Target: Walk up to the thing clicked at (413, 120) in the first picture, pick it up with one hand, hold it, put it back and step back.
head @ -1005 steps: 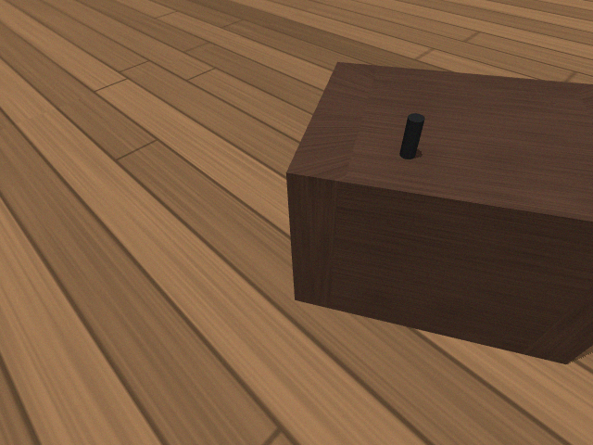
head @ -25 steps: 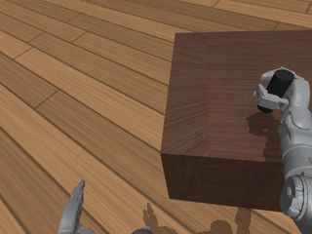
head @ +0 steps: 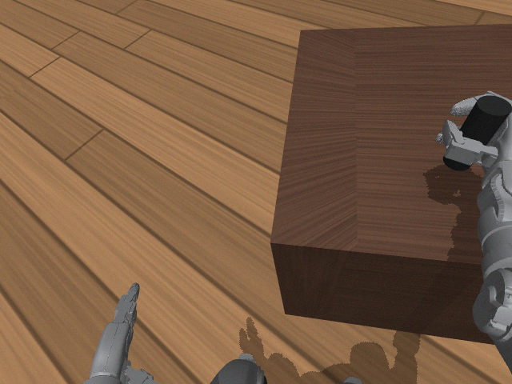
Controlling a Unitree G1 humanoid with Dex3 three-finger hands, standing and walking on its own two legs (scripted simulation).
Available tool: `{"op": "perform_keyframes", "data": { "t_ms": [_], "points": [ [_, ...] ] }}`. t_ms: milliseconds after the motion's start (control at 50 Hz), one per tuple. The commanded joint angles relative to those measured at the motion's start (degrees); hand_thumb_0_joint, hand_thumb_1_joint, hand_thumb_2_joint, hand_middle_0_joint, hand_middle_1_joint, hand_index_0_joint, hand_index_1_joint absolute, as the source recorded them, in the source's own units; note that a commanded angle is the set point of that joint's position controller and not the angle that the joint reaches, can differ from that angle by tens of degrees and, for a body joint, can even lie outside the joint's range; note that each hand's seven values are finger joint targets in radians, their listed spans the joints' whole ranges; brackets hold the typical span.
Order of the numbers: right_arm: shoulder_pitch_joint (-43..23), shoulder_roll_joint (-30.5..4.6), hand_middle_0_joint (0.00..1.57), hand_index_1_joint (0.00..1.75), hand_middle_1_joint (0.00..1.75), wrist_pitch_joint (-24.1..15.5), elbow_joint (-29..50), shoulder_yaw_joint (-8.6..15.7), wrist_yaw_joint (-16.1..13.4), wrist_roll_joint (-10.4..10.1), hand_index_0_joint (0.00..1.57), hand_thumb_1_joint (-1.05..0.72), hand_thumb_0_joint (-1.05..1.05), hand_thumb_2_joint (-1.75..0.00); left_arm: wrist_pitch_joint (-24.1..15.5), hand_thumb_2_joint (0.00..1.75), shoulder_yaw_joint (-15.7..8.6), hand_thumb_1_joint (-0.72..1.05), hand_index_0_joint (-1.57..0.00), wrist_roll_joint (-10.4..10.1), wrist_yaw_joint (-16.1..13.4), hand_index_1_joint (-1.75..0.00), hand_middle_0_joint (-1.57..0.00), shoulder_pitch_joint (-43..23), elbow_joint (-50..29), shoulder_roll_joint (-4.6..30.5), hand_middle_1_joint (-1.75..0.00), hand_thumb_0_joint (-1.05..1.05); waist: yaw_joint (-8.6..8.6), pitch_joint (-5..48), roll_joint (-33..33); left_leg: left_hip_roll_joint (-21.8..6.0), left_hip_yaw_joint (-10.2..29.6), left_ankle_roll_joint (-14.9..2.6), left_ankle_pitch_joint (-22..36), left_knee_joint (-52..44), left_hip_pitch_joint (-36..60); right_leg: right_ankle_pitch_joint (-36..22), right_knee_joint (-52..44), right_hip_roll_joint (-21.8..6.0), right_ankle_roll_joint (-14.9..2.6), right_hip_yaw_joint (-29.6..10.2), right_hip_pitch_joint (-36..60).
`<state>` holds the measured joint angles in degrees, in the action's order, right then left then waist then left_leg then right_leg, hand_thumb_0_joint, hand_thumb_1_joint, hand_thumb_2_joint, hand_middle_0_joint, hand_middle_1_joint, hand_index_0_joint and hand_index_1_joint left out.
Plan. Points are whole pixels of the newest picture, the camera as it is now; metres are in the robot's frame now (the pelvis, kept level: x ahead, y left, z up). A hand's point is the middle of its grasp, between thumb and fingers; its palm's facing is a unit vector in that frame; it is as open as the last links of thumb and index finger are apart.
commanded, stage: lower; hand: right
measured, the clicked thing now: (473, 136) +0.50 -0.23 +0.08
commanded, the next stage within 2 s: loosen in 1.04 s
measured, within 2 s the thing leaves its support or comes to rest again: rests again in 0.90 s
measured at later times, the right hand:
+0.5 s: hand (449, 158) +0.50 -0.21 +0.02, palm faces +0.19 +0.98 +0.01, open 5.1 cm
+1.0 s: hand (442, 168) +0.51 -0.22 -0.01, palm faces +0.19 +0.98 +0.01, open 5.1 cm
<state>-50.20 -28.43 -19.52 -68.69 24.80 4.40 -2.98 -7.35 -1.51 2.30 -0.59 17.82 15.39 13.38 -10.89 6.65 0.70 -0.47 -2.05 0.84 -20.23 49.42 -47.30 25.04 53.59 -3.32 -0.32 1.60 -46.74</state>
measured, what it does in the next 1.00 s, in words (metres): stands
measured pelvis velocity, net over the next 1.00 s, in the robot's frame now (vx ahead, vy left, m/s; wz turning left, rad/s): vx -0.02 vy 0.00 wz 0.01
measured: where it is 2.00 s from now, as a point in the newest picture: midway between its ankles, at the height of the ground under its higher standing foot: outside the picture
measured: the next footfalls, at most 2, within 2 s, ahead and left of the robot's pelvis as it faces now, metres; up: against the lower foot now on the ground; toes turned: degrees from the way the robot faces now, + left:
none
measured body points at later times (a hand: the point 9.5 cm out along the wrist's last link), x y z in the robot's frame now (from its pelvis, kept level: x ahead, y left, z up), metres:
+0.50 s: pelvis -0.01 +0.01 -0.03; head +0.11 -0.03 +0.40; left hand +0.14 +0.27 -0.04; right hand +0.49 -0.26 +0.03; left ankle +0.03 +0.13 -0.69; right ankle +0.00 -0.11 -0.69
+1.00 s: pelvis -0.02 +0.00 -0.05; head +0.12 -0.04 +0.38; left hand +0.13 +0.27 -0.03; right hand +0.49 -0.27 -0.01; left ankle +0.03 +0.13 -0.69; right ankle +0.00 -0.11 -0.69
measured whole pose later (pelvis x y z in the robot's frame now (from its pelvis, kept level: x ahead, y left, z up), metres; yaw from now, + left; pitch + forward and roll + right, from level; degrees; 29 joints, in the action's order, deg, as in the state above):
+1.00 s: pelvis -0.02 +0.00 -0.05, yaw +1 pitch +24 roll +4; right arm -50.8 -34.5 -24.7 -72.3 30.0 5.5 0.0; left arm -4.7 -1.3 4.5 0.0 19.9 1.2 14.3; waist -16.3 7.6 0.6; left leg 0.4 -3.7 0.4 -23.9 62.8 -63.2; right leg 29.5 68.7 -4.5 0.0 -0.8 -63.7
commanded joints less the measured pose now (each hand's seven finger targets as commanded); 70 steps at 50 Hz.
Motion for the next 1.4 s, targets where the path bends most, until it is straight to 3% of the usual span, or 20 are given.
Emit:
{"op": "perform_keyframes", "data": {
  "t_ms": [0, 40, 60, 120, 220, 300, 360, 380, 540, 660, 740, 840, 1000, 1100, 1120, 1200, 1240, 1280, 1320, 1380],
  "points": [
    [-24.97, -15.56, 1.44, 1.46, 1.46, -5.75, 12.40, 2.76, 0.90, -0.63, 1.45, -0.67, 0.00, -1.34, -2.61, 0.06, -4.06, -0.57, -0.04, -0.26, -0.41, -0.06, -0.05, 0.08, -11.15, 8.67, -0.05, 0.00, 0.14, 27.61, -7.73, 1.52, 1.27, -1.39, 18.35, -1.83, 13.25, -19.17, -3.39, 1.85, -0.26, -2.25, 12.09],
    [-27.42, -15.36, 1.45, 1.46, 1.46, -6.62, 15.42, 2.70, 1.77, -0.83, 1.45, -0.66, 0.00, -1.34, -2.73, 0.06, -4.96, -0.57, -0.04, -0.08, -0.54, -0.06, -0.05, 0.82, -13.18, 9.51, -0.05, 0.00, -1.04, 32.72, -9.73, 1.72, 1.02, -1.54, 21.20, -0.26, 12.49, -24.25, -1.86, 1.52, 0.10, -2.74, 15.80],
    [-26.39, -15.41, 1.46, 1.46, 1.46, -6.71, 14.79, 2.58, 2.08, -0.77, 1.46, -0.69, 0.00, -1.34, -2.64, 0.07, -3.59, -0.57, -0.04, -0.03, -0.36, -0.06, -0.05, 1.59, -13.48, 8.64, -0.05, 0.00, -0.61, 33.27, -10.56, 1.84, 0.93, -1.52, 21.94, 0.25, 12.06, -26.80, -1.10, 1.47, 0.16, -2.81, 16.63],
    [-26.05, -17.82, 1.45, 1.44, 1.44, -6.78, 15.90, 4.13, 2.09, -0.78, 1.45, -0.70, 0.00, -1.32, -2.05, 0.07, -5.90, -0.57, -0.04, -0.27, -0.47, -0.06, -0.05, 2.30, -14.07, 10.75, -0.05, 0.00, -1.27, 33.96, -10.74, 1.83, 0.91, -1.53, 23.05, 0.99, 12.07, -27.38, 0.11, 1.61, 0.18, -2.96, 15.68],
    [-25.98, -15.52, 1.43, 1.43, 1.43, -7.63, 14.44, 3.47, 2.05, -0.65, 1.43, -0.66, 0.00, -1.31, -2.07, 0.06, -5.23, -0.57, -0.04, 0.14, -0.37, -0.06, -0.05, 1.50, -14.12, 9.63, -0.05, 0.00, -2.20, 31.88, -10.75, 1.77, 1.07, -1.63, 20.66, 1.66, 9.40, -22.88, 1.52, 1.74, -0.07, -2.80, 11.85],
    [-27.02, -17.10, 1.42, 1.42, 1.42, -8.62, 13.04, 3.88, 1.65, 0.30, 1.42, -0.66, 0.00, -1.30, -1.69, 0.07, -3.98, -0.57, -0.04, 0.63, -0.21, -0.06, -0.05, 1.84, -14.33, 8.57, -0.05, 0.00, -1.84, 31.76, -12.49, 2.11, 0.74, -1.72, 18.17, 2.96, 6.58, -22.90, 2.29, 1.43, 0.22, -3.21, 11.89],
    [-26.69, -19.78, 1.42, 1.43, 1.43, -8.98, 13.24, 5.39, 1.59, 0.73, 1.42, -0.65, 0.00, -1.31, -1.35, 0.06, -4.84, -0.56, -0.04, 1.06, -0.19, -0.06, -0.05, 2.04, -16.42, 10.17, -0.05, 0.00, -1.89, 33.98, -14.32, 2.14, 0.63, -1.78, 18.68, 3.69, 6.08, -25.02, 3.21, 1.29, 0.41, -3.38, 13.28],
    [-26.20, -19.22, 1.42, 1.42, 1.42, -8.85, 12.00, 5.06, 1.58, 0.84, 1.42, -0.66, 0.00, -1.31, -1.04, 0.06, -5.50, -0.56, -0.04, 1.17, -0.21, -0.06, -0.05, 3.18, -15.85, 10.31, -0.05, 0.00, -2.93, 32.89, -14.41, 2.28, 0.47, -1.87, 18.48, 3.92, 5.10, -24.64, 3.42, 1.26, 0.41, -3.49, 12.32],
    [-27.30, -19.51, 1.42, 1.42, 1.42, -9.43, 10.56, 5.19, 1.65, 1.20, 1.42, -0.67, 0.00, -1.30, -0.58, 0.05, -4.32, -0.56, -0.05, 1.06, 0.03, -0.05, -0.05, 2.93, -21.45, 9.34, -0.05, 0.00, -4.22, 30.19, -11.84, 2.21, 0.38, -1.62, 12.60, 4.44, 4.38, -13.73, 3.90, 1.30, -0.23, -3.42, 5.47],
    [-28.77, -22.28, 1.41, 1.41, 1.41, -9.68, 11.88, 6.16, 1.31, 1.70, 1.40, -0.66, 0.00, -1.29, -0.58, 0.05, -6.84, -0.55, -0.05, 1.30, -0.32, -0.05, -0.05, 2.82, -22.99, 11.53, -0.04, 0.00, -4.33, 32.24, -13.54, 2.31, 0.22, -1.72, 10.01, 5.17, 2.58, -11.53, 4.52, 1.25, -0.05, -3.81, 5.90],
    [-28.45, -19.78, 1.39, 1.39, 1.39, -9.89, 9.67, 4.88, 1.27, 1.66, 1.39, -0.63, 0.00, -1.27, -0.60, 0.05, -4.88, -0.55, -0.05, 1.55, -0.15, -0.05, -0.05, 3.20, -22.23, 9.66, -0.04, 0.00, -4.39, 30.55, -14.46, 2.42, 0.42, -1.83, 7.66, 5.69, 0.98, -8.51, 5.02, 1.31, -0.08, -3.73, 3.21],
    [-27.68, -21.66, 1.39, 1.39, 1.39, -10.12, 10.63, 6.04, 0.84, 2.11, 1.39, -0.61, 0.00, -1.27, -0.56, 0.05, -5.81, -0.56, -0.04, 1.90, -0.38, -0.05, -0.05, 2.46, -24.15, 11.36, -0.04, 0.00, -4.06, 34.42, -16.64, 2.83, -0.50, -2.12, 10.98, 7.47, -0.59, -16.54, 6.27, 0.69, 0.55, -4.61, 7.76],
    [-24.97, -21.58, 1.40, 1.38, 1.38, -10.49, 10.82, 6.67, 0.69, 1.85, 1.40, -0.65, 0.00, -1.26, 0.03, 0.05, -6.80, -0.56, -0.04, 1.62, -0.19, -0.05, -0.05, 4.22, -24.92, 11.40, -0.04, 0.00, -5.13, 33.46, -14.68, 2.65, -0.26, -1.82, 13.76, 8.20, 1.89, -16.07, 7.88, 1.03, 0.06, -3.83, 3.98],
    [-22.22, -18.26, 1.40, 1.35, 1.35, -10.49, 8.85, 5.60, 1.05, 1.77, 1.39, -0.63, 0.00, -1.21, 0.25, 0.05, -7.05, -0.56, -0.04, 1.60, 0.07, -0.05, -0.05, 3.88, -24.62, 11.20, -0.04, 0.00, -5.49, 29.85, -13.72, 2.74, -0.70, -2.04, 12.57, 8.95, -1.32, -16.20, 7.82, 0.78, 0.21, -4.53, 2.90],
    [-22.99, -20.83, 1.39, 1.35, 1.35, -10.82, 9.85, 6.79, 0.81, 1.93, 1.38, -0.62, 0.00, -1.21, 0.39, 0.05, -6.85, -0.56, -0.04, 1.62, 0.15, -0.05, -0.05, 3.34, -25.00, 11.24, -0.04, 0.00, -4.46, 30.34, -14.48, 2.81, -0.71, -2.07, 11.36, 8.97, -1.77, -15.55, 7.52, 0.76, 0.31, -4.58, 3.24],
    [-22.67, -18.31, 1.32, 1.13, 1.13, -10.72, 9.17, 5.82, 1.07, 1.95, 1.31, -0.44, 0.00, -0.95, 0.94, 0.03, -6.63, -0.53, -0.06, 1.96, 0.49, -0.05, -0.05, 6.23, -24.90, 10.89, -0.06, 0.00, -5.34, 31.31, -15.64, 3.15, -1.17, -2.23, 11.60, 9.51, -3.41, -19.51, 7.70, 0.37, 0.78, -5.11, 6.45],
    [-22.93, -19.88, 1.26, 1.01, 1.01, -10.60, 11.23, 6.42, 1.04, 2.11, 1.24, -0.33, 0.00, -0.79, 1.21, 0.03, -6.88, -0.53, -0.06, 1.82, 0.53, -0.05, -0.05, 5.85, -26.38, 11.33, -0.06, 0.00, -4.46, 33.48, -16.73, 3.00, -1.04, -2.22, 12.40, 9.46, -2.83, -21.64, 8.08, 0.35, 0.70, -5.02, 8.19],
    [-21.71, -17.91, 1.24, 0.94, 0.94, -10.06, 8.81, 6.09, 1.20, 1.89, 1.22, -0.22, 0.00, -0.68, 1.57, 0.03, -6.34, -0.53, -0.06, 1.72, 0.73, -0.04, -0.05, 6.31, -26.62, 10.75, -0.06, 0.00, -5.30, 31.89, -14.94, 2.90, -0.98, -2.20, 13.31, 9.50, -1.78, -20.83, 8.26, 0.45, 0.56, -4.84, 6.08],
    [-23.34, -19.68, 1.20, 0.87, 0.87, -10.21, 12.06, 6.88, 1.16, 1.84, 1.18, -0.11, 0.00, -0.59, 1.63, 0.04, -6.90, -0.53, -0.06, 1.64, 0.68, -0.05, -0.05, 5.75, -26.07, 10.99, -0.06, 0.00, -4.90, 33.29, -15.95, 2.66, -0.50, -2.09, 14.58, 9.78, -0.29, -19.82, 8.71, 0.72, 0.28, -4.41, 4.84],
    [-20.49, -19.29, 1.09, 0.81, 0.81, -9.67, 7.76, 7.24, 1.10, 1.91, 1.07, 0.02, 0.00, -0.55, 1.88, 0.06, -6.80, -0.56, -0.05, 1.51, 0.62, -0.05, -0.05, 4.56, -26.28, 11.04, -0.05, 0.00, -4.86, 28.50, -12.93, 2.61, -0.59, -2.07, 10.31, 9.06, -1.47, -13.85, 7.61, 0.75, 0.13, -4.59, 0.85]
  ]
}}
